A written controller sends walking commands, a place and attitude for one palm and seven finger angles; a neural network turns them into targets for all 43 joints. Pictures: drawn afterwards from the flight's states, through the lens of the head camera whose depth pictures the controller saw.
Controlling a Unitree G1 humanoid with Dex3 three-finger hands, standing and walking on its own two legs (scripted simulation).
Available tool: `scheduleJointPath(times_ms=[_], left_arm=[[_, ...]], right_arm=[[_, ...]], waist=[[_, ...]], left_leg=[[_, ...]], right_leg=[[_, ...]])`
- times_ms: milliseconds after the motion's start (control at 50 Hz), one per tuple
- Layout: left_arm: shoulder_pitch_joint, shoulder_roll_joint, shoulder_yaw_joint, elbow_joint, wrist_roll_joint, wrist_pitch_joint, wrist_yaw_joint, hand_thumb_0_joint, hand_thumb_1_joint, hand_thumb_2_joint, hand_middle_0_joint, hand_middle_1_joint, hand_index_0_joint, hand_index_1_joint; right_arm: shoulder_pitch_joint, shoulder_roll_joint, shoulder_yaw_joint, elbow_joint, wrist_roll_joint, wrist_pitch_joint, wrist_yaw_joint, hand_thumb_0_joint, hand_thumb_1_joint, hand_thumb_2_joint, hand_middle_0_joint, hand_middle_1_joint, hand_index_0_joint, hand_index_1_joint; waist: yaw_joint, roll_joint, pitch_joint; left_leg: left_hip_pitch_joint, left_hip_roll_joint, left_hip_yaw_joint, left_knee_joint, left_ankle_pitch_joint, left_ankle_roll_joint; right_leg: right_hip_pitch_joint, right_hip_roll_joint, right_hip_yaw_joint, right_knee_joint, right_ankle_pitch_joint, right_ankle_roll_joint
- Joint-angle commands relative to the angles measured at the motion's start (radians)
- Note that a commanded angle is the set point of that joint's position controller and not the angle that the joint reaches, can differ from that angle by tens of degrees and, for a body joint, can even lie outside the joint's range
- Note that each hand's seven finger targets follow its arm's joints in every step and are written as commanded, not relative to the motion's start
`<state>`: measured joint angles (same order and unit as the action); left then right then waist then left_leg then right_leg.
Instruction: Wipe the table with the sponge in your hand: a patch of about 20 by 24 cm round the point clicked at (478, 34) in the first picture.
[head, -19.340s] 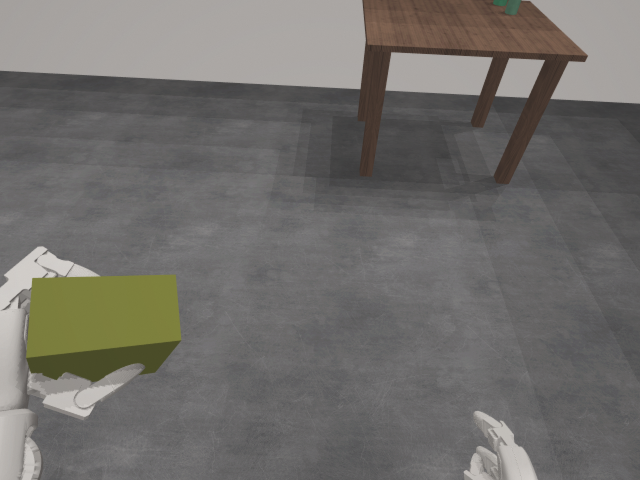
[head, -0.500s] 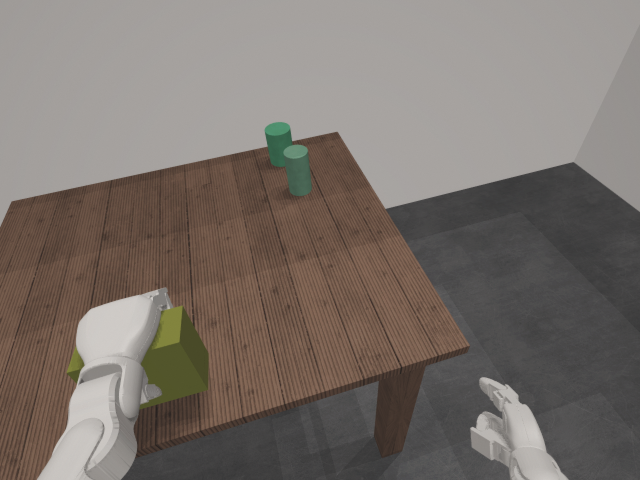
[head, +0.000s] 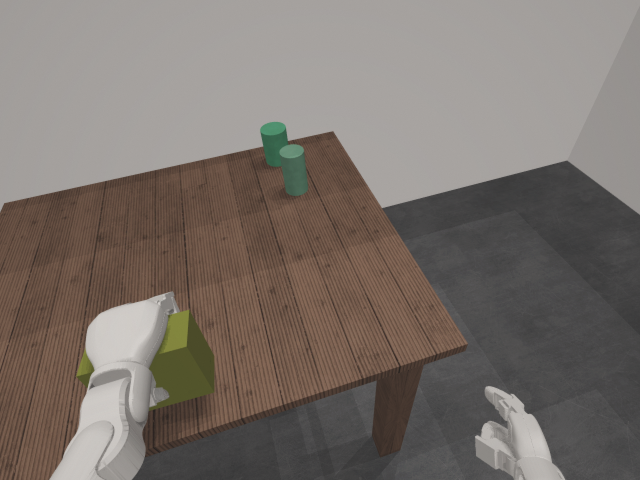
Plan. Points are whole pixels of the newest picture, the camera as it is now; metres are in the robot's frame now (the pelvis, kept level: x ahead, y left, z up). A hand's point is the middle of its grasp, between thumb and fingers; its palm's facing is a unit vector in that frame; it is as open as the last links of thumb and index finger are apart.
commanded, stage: move the sponge above the wiping area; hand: left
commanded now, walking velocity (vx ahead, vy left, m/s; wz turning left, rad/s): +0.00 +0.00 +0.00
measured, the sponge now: (158, 371) +0.24 +0.27 -0.01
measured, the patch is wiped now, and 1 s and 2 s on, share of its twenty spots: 0.00 0.00 0.00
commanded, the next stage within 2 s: lower the sponge onto the table in 0.72 s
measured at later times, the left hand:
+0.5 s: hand (150, 343) +0.26 +0.27 +0.03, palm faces -0.02 -0.09 -1.00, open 10.4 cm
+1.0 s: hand (136, 360) +0.23 +0.28 +0.03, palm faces -0.04 -0.10 -0.99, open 10.4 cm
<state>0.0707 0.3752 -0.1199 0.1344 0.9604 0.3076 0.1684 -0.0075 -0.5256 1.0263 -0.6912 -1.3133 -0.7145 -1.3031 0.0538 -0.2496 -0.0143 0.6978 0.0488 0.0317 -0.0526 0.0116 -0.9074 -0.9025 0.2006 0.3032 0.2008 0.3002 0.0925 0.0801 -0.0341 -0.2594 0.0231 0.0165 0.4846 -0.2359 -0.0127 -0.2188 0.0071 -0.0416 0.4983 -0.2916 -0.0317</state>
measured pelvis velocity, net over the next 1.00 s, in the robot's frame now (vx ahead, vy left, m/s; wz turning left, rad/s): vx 0.00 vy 0.00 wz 0.01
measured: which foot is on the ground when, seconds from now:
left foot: down 0.00-1.00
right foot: down 0.00-1.00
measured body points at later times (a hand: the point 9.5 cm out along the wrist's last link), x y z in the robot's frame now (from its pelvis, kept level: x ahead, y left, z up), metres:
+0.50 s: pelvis +0.00 +0.00 +0.00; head +0.00 -0.03 +0.45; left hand +0.25 +0.27 +0.09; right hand +0.23 -0.21 -0.09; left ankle +0.01 +0.13 -0.74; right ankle -0.02 -0.10 -0.74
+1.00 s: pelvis +0.00 +0.00 +0.00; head -0.01 -0.03 +0.45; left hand +0.23 +0.28 +0.09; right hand +0.24 -0.21 -0.09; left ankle +0.01 +0.13 -0.74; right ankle -0.02 -0.10 -0.74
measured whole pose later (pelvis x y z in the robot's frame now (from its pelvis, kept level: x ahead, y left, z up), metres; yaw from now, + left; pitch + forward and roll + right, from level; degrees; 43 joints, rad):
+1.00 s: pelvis +0.00 +0.00 +0.00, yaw +1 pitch -1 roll +0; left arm 0.08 0.39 -0.13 0.10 0.95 0.33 0.15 -0.01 -0.53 1.03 -0.69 -1.31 -0.72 -1.30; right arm 0.03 -0.24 0.00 0.70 0.05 0.04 -0.06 0.01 -0.91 -0.90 0.20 0.30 0.20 0.30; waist 0.11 0.08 -0.03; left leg -0.23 0.02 0.00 0.47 -0.22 -0.01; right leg -0.18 0.01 -0.05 0.47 -0.28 -0.03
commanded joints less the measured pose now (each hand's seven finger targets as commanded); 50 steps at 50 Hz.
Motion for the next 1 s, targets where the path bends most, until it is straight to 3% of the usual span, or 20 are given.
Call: scheduleJointPath(times_ms=[0, 40, 60, 140, 220, 320, 340, 360, 420, 440, 460, 520, 540, 560, 640, 660, 720, 820, 840, 980], left_arm=[[-0.265, 0.253, 0.154, -0.199, 0.029, 0.024, 0.05, 0.0, 0.1, 1.3, -1.2, -1.6, -1.2, -1.6], [-0.246, 0.286, 0.191, -0.198, 0.021, 0.025, 0.045, 0.0, 0.1, 1.3, -1.2, -1.6, -1.2, -1.6], [-0.268, 0.232, 0.133, -0.212, 0.019, 0.021, 0.034, 0.0, 0.1, 1.3, -1.2, -1.6, -1.2, -1.6], [-0.32, 0.242, 0.129, -0.184, 0.016, -0.004, 0.014, 0.0, 0.1, 1.3, -1.2, -1.6, -1.2, -1.6], [-0.351, 0.18, 0.063, -0.205, 0.026, -0.042, 0.012, 0.0, 0.1, 1.3, -1.2, -1.6, -1.2, -1.6], [-0.352, 0.202, 0.098, -0.194, 0.045, -0.028, 0.039, 0.0, 0.1, 1.3, -1.2, -1.6, -1.2, -1.6], [-0.32, 0.254, 0.155, -0.189, 0.047, -0.014, 0.048, 0.0, 0.1, 1.3, -1.2, -1.6, -1.2, -1.6], [-0.31, 0.214, 0.122, -0.207, 0.045, -0.004, 0.051, 0.0, 0.1, 1.3, -1.2, -1.6, -1.2, -1.6], [-0.226, 0.222, 0.143, -0.203, 0.037, 0.035, 0.056, 0.0, 0.1, 1.3, -1.2, -1.6, -1.2, -1.6], [-0.2, 0.269, 0.191, -0.182, 0.035, 0.057, 0.054, 0.0, 0.1, 1.3, -1.2, -1.6, -1.2, -1.6], [-0.243, 0.209, 0.123, -0.205, 0.032, 0.069, 0.044, 0.0, 0.1, 1.3, -1.2, -1.6, -1.2, -1.6], [-0.201, 0.205, 0.113, -0.214, 0.018, 0.074, 0.021, 0.0, 0.1, 1.3, -1.2, -1.6, -1.2, -1.6], [-0.192, 0.251, 0.156, -0.22, 0.017, 0.073, 0.016, 0.0, 0.1, 1.3, -1.2, -1.6, -1.2, -1.6], [-0.232, 0.187, 0.087, -0.26, 0.012, 0.061, 0.004, 0.0, 0.1, 1.3, -1.2, -1.6, -1.2, -1.6], [-0.218, 0.244, 0.139, -0.294, 0.02, 0.008, 0.0, 0.0, 0.1, 1.3, -1.2, -1.6, -1.2, -1.6], [-0.241, 0.21, 0.105, -0.318, 0.02, -0.01, 0.003, 0.0, 0.1, 1.3, -1.2, -1.6, -1.2, -1.6], [-0.219, 0.235, 0.138, -0.303, 0.03, -0.04, 0.023, 0.0, 0.1, 1.3, -1.2, -1.6, -1.2, -1.6], [-0.194, 0.209, 0.128, -0.29, 0.025, -0.024, 0.046, 0.0, 0.1, 1.3, -1.2, -1.6, -1.2, -1.6], [-0.18, 0.245, 0.169, -0.27, 0.018, -0.007, 0.048, 0.0, 0.1, 1.3, -1.2, -1.6, -1.2, -1.6], [-0.282, 0.213, 0.103, -0.231, 0.018, 0.017, 0.02, 0.0, 0.1, 1.3, -1.2, -1.6, -1.2, -1.6]], right_arm=[[-0.207, -0.111, -0.022, -0.168, 0.004, -0.057, -0.007, 0.0, -0.9, -0.9, 0.2, 0.3, 0.2, 0.3], [-0.21, -0.116, -0.025, -0.164, 0.005, -0.055, -0.011, 0.0, -0.9, -0.9, 0.2, 0.3, 0.2, 0.3], [-0.215, -0.106, -0.018, -0.175, 0.006, -0.057, -0.012, 0.0, -0.9, -0.9, 0.2, 0.3, 0.2, 0.3], [-0.202, -0.109, -0.019, -0.159, 0.005, -0.063, -0.018, 0.0, -0.9, -0.9, 0.2, 0.3, 0.2, 0.3], [-0.182, -0.101, -0.023, -0.165, 0.001, -0.074, -0.013, 0.0, -0.9, -0.9, 0.2, 0.3, 0.2, 0.3], [-0.185, -0.106, -0.026, -0.161, -0.001, -0.065, -0.007, 0.0, -0.9, -0.9, 0.2, 0.3, 0.2, 0.3], [-0.196, -0.112, -0.027, -0.16, -0.003, -0.061, -0.007, 0.0, -0.9, -0.9, 0.2, 0.3, 0.2, 0.3], [-0.201, -0.104, -0.02, -0.171, -0.001, -0.059, -0.004, 0.0, -0.9, -0.9, 0.2, 0.3, 0.2, 0.3], [-0.208, -0.107, -0.023, -0.174, 0.001, -0.048, 0.005, 0.0, -0.9, -0.9, 0.2, 0.3, 0.2, 0.3], [-0.218, -0.117, -0.022, -0.166, 0.002, -0.039, 0.006, 0.0, -0.9, -0.9, 0.2, 0.3, 0.2, 0.3], [-0.226, -0.108, -0.012, -0.179, 0.005, -0.036, 0.007, 0.0, -0.9, -0.9, 0.2, 0.3, 0.2, 0.3], [-0.222, -0.11, -0.016, -0.185, 0.007, -0.038, 0.005, 0.0, -0.9, -0.9, 0.2, 0.3, 0.2, 0.3], [-0.226, -0.117, -0.017, -0.179, 0.006, -0.035, 0.003, 0.0, -0.9, -0.9, 0.2, 0.3, 0.2, 0.3], [-0.223, -0.106, -0.011, -0.192, 0.006, -0.039, 0.002, 0.0, -0.9, -0.9, 0.2, 0.3, 0.2, 0.3], [-0.204, -0.11, -0.021, -0.184, -0.003, -0.047, -0.002, 0.0, -0.9, -0.9, 0.2, 0.3, 0.2, 0.3], [-0.193, -0.102, -0.019, -0.191, -0.003, -0.054, -0.003, 0.0, -0.9, -0.9, 0.2, 0.3, 0.2, 0.3], [-0.18, -0.106, -0.031, -0.175, -0.009, -0.061, -0.002, 0.0, -0.9, -0.9, 0.2, 0.3, 0.2, 0.3], [-0.196, -0.105, -0.031, -0.174, -0.004, -0.061, 0.002, 0.0, -0.9, -0.9, 0.2, 0.3, 0.2, 0.3], [-0.208, -0.11, -0.029, -0.171, -0.001, -0.058, 0.0, 0.0, -0.9, -0.9, 0.2, 0.3, 0.2, 0.3], [-0.227, -0.102, -0.014, -0.17, 0.006, -0.057, -0.011, 0.0, -0.9, -0.9, 0.2, 0.3, 0.2, 0.3]], waist=[[0.013, -0.051, -0.197], [0.017, -0.041, -0.184], [0.009, -0.036, -0.186], [-0.004, -0.02, -0.168], [-0.008, -0.001, -0.21], [0.005, -0.03, -0.233], [0.021, -0.023, -0.228], [0.024, -0.022, -0.254], [0.033, -0.028, -0.238], [0.038, -0.045, -0.215], [0.025, -0.039, -0.219], [0.02, -0.059, -0.204], [0.022, -0.045, -0.193], [0.009, -0.037, -0.209], [0.011, -0.018, -0.199], [0.003, -0.008, -0.213], [0.014, -0.024, -0.224], [0.016, -0.031, -0.199], [0.022, -0.04, -0.177], [0.007, -0.045, -0.176]], left_leg=[[0.126, -0.048, -0.036, -0.027, 0.222, 0.058], [0.133, -0.05, -0.044, -0.033, 0.209, 0.058], [0.13, -0.051, -0.041, -0.034, 0.203, 0.061], [0.142, -0.048, -0.047, -0.042, 0.171, 0.06], [0.161, -0.042, -0.052, -0.035, 0.202, 0.062], [0.156, -0.037, -0.051, -0.036, 0.239, 0.055], [0.153, -0.039, -0.056, -0.043, 0.237, 0.052], [0.147, -0.042, -0.048, -0.042, 0.249, 0.053], [0.141, -0.04, -0.043, -0.038, 0.295, 0.05], [0.13, -0.045, -0.054, -0.047, 0.272, 0.047], [0.124, -0.044, -0.043, -0.049, 0.263, 0.051], [0.134, -0.046, -0.041, -0.04, 0.259, 0.058], [0.135, -0.049, -0.052, -0.042, 0.249, 0.056], [0.139, -0.048, -0.041, -0.04, 0.25, 0.061], [0.158, -0.048, -0.053, -0.029, 0.261, 0.062], [0.162, -0.045, -0.047, -0.024, 0.265, 0.066], [0.172, -0.042, -0.051, -0.018, 0.289, 0.062], [0.156, -0.039, -0.049, -0.032, 0.271, 0.055], [0.149, -0.04, -0.059, -0.044, 0.245, 0.053], [0.146, -0.049, -0.046, -0.054, 0.182, 0.06]], right_leg=[[0.028, -0.003, 0.061, -0.092, 0.271, -0.027], [0.03, 0.004, 0.079, -0.103, 0.247, -0.033], [0.024, -0.001, 0.053, -0.102, 0.236, -0.027], [-0.007, 0.005, 0.064, -0.117, 0.186, -0.031], [-0.013, 0.001, 0.035, -0.097, 0.208, -0.031], [0.007, 0.002, 0.037, -0.086, 0.251, -0.034], [0.023, 0.01, 0.056, -0.091, 0.244, -0.041], [0.045, 0.003, 0.032, -0.081, 0.263, -0.036], [0.069, -0.002, 0.043, -0.077, 0.336, -0.035], [0.073, 0.006, 0.065, -0.088, 0.309, -0.041], [0.07, 0.0, 0.04, -0.085, 0.304, -0.033], [0.065, -0.003, 0.051, -0.092, 0.317, -0.028], [0.063, 0.005, 0.067, -0.097, 0.299, -0.035], [0.062, -0.002, 0.042, -0.092, 0.306, -0.027], [0.043, 0.004, 0.071, -0.099, 0.313, -0.035], [0.039, 0.0, 0.051, -0.09, 0.31, -0.032], [0.033, 0.001, 0.058, -0.089, 0.327, -0.035], [0.032, 0.0, 0.056, -0.094, 0.309, -0.034], [0.034, 0.008, 0.068, -0.105, 0.274, -0.039], [0.022, 0.001, 0.056, -0.125, 0.199, -0.028]])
